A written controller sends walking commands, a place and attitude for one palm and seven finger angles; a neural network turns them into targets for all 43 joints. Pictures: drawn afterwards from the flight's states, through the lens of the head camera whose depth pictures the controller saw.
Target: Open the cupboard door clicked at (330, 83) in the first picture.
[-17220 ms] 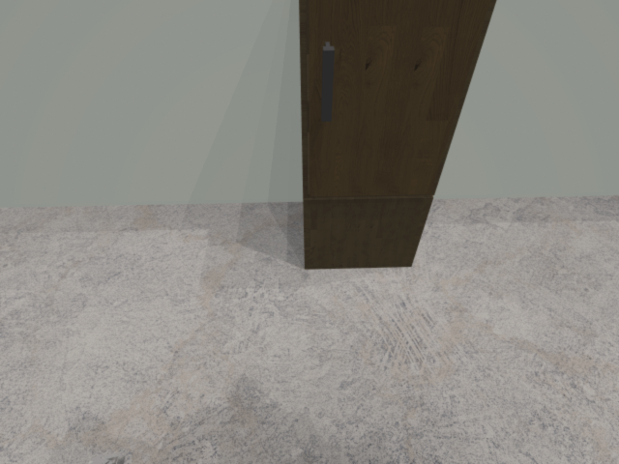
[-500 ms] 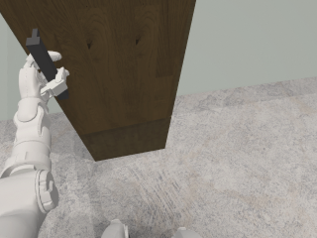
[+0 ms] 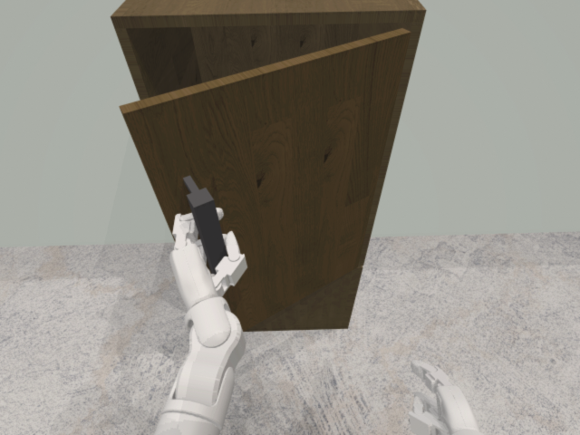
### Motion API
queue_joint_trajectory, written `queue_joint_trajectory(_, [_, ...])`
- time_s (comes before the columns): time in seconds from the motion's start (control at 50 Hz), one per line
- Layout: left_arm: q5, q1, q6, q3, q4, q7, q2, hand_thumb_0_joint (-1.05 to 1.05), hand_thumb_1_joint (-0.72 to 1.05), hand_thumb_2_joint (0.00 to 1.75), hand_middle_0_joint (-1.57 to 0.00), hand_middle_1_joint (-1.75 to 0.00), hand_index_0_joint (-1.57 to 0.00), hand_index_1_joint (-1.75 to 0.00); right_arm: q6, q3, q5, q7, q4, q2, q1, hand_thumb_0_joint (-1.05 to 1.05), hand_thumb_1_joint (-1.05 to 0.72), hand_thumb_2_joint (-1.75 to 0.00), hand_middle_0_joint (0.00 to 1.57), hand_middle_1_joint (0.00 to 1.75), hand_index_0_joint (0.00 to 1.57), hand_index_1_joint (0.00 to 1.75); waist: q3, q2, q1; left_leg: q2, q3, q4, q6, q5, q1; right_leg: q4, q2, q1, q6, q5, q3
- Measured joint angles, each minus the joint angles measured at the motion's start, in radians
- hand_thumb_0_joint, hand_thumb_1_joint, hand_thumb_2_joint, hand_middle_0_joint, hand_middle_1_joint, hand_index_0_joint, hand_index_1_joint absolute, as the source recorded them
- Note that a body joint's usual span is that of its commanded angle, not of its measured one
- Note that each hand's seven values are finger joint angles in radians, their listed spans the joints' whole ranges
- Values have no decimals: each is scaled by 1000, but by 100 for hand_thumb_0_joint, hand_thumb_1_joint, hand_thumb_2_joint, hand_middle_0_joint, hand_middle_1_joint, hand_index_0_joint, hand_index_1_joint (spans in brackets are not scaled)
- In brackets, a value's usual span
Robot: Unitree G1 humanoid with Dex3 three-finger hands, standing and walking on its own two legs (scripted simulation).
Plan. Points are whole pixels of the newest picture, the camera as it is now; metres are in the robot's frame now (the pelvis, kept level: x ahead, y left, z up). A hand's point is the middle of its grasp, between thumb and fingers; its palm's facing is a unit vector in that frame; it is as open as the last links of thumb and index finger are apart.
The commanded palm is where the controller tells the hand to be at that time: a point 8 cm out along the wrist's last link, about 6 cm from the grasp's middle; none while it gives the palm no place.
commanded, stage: pull the door open along its arc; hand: left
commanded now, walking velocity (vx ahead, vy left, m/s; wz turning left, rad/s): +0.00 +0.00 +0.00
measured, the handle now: (207, 233) +0.37 +0.15 +0.09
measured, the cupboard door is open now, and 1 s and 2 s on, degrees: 30 40 42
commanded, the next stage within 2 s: open thumb and fingers to let go in 0.20 s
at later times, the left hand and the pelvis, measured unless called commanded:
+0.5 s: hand (265, 285) +0.29 +0.05 +0.09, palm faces +0.44 -0.90 -0.03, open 6.6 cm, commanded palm +0.24 +0.09 +0.08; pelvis +0.00 -0.04 +0.00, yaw +2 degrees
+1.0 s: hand (261, 287) +0.29 +0.06 +0.09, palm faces +0.41 -0.91 -0.01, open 14.4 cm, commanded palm +0.24 +0.09 +0.08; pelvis -0.01 -0.02 +0.00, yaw +1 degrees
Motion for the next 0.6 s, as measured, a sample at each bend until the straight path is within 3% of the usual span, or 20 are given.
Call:
queue_joint_trajectory(0.14, [13,158,50,-147,-130,-8,35,1,65,71,-29,-133,-33,-133,19,20,6,-11,-16,23,-22,1,-91,-90,21,29,20,29,20,-1,-8,7,-23,-32,-20,12,72,-31,12,78,-20,4,-22])
queue_joint_trajectory(0.24, [-1,229,77,-195,-194,-35,59,1,63,69,-30,-132,-34,-133,23,23,10,-11,-2,13,-21,1,-91,-90,21,29,20,29,29,9,-18,13,-34,-42,-32,13,105,-39,20,112,-32,1,-32])
queue_joint_trajectory(0.46, [-7,143,53,-121,-103,-11,27,1,59,76,-35,-132,-39,-132,24,4,-7,-51,67,-16,-11,1,-91,-90,20,29,20,29,36,9,0,2,-49,-57,-34,33,98,-14,13,94,-47,-9,-48])
queue_joint_trajectory(0.6, [-15,174,18,-96,-116,-28,25,1,35,66,-35,-130,-38,-129,18,0,-5,-56,58,-18,19,1,-91,-90,20,29,20,29,37,8,-1,0,-44,-71,-29,40,97,-15,11,86,-50,-8,-45])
